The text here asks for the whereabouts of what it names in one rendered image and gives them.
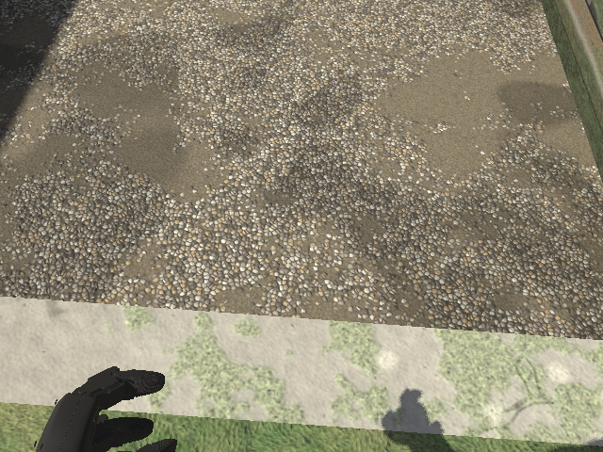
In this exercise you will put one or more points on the robot left hand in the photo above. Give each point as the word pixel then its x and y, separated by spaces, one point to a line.
pixel 76 426

